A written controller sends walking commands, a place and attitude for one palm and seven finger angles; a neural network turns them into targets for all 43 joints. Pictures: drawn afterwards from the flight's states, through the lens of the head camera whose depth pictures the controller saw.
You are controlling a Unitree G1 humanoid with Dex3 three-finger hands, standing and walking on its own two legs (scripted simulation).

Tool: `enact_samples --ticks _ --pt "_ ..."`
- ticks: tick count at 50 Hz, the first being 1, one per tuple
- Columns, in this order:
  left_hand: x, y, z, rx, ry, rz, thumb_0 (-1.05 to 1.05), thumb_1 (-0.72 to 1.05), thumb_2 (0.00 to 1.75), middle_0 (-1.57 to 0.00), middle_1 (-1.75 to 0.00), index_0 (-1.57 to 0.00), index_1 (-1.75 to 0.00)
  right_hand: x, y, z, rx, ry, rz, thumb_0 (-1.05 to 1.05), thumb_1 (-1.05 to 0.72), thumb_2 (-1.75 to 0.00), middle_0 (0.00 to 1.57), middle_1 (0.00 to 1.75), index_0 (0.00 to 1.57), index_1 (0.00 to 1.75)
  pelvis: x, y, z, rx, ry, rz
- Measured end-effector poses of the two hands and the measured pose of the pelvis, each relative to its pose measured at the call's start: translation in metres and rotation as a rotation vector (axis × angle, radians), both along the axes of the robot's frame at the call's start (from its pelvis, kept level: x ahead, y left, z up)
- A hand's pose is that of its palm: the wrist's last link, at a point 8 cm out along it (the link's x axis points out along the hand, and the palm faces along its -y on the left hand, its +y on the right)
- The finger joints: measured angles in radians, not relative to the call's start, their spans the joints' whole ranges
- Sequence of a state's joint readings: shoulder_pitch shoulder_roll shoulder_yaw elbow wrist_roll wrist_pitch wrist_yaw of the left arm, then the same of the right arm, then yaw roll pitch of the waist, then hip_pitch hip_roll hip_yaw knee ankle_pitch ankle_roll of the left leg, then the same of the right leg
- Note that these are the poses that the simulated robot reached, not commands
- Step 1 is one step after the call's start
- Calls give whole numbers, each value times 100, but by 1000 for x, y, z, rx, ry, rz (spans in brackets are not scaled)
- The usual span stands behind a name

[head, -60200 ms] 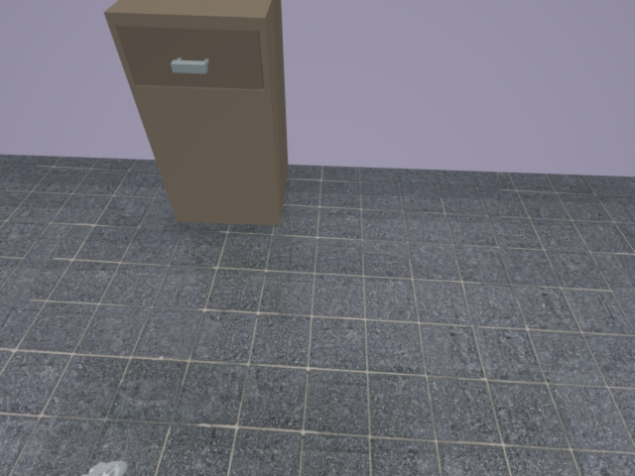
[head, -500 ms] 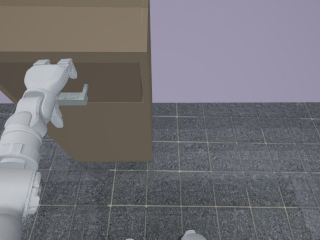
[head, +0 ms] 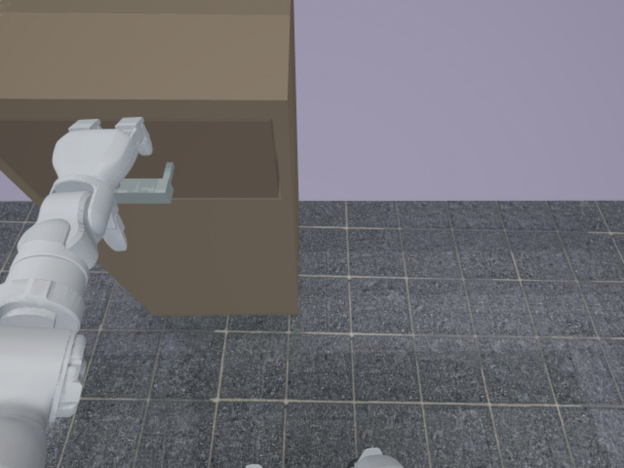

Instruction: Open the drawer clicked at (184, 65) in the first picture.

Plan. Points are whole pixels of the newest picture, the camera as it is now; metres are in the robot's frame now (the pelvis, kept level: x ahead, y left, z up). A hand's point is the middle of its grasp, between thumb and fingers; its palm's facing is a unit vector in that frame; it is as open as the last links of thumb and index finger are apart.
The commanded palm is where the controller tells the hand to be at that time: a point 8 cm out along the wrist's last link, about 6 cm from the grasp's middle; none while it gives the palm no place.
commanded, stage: re-aim the fingers above the handle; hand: left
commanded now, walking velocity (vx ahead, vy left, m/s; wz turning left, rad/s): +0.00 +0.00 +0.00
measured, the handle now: (139, 179) +0.53 +0.26 -0.01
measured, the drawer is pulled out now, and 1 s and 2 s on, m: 0.00 0.00 0.00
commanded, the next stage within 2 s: lower the fingers behind the handle in 1.66 s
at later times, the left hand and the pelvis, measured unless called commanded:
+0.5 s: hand (122, 193) +0.47 +0.25 +0.04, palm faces -0.13 -0.01 -0.99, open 13.8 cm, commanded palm +0.47 +0.25 +0.11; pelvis -0.01 +0.00 +0.00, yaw +0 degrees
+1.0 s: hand (119, 186) +0.47 +0.25 +0.06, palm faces -0.12 -0.01 -0.99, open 13.8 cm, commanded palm +0.47 +0.25 +0.11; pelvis -0.01 +0.00 +0.00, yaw +1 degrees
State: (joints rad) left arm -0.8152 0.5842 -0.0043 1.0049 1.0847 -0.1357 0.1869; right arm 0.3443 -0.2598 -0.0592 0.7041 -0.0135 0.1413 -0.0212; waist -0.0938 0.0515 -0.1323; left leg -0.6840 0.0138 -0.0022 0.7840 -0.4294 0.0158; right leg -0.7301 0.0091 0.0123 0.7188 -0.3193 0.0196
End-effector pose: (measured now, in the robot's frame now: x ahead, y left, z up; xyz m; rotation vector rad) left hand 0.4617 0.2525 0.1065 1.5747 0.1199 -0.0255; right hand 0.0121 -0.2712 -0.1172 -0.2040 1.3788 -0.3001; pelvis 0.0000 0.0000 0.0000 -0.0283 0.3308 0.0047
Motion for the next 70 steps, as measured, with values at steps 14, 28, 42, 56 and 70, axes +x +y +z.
enact_samples --ticks 14,28,42,56,70 --pt "2 7 -1 -4 -53 -6 1 -49 30 -32 -120 -32 -120 -22 -7 -1 -28 25 -9 1 -91 -90 20 30 20 30 -10 -2 -5 7 18 -14" --pt "0 -19 -6 -44 2 -110 0 -49 30 -32 -120 -32 -120 -13 -5 6 -50 -6 -2 1 -91 -90 20 30 20 30 -8 0 -3 0 2 7" --pt "-1 20 -5 52 6 91 1 -49 30 -34 -122 -34 -122 -15 3 -9 11 8 -4 1 -91 -90 20 30 20 30 -13 0 -5 11 20 -17" --pt "5 -13 1 -50 -50 -82 0 -49 30 -32 -120 -32 -120 -11 -12 5 -58 -11 3 1 -91 -90 20 30 20 30 -9 -2 -5 3 11 -3" --pt "-2 19 -5 21 44 21 0 -49 30 -32 -120 -33 -121 -17 -2 -1 -26 28 -5 1 -91 -90 20 30 20 30 -8 -2 -3 2 17 -2"
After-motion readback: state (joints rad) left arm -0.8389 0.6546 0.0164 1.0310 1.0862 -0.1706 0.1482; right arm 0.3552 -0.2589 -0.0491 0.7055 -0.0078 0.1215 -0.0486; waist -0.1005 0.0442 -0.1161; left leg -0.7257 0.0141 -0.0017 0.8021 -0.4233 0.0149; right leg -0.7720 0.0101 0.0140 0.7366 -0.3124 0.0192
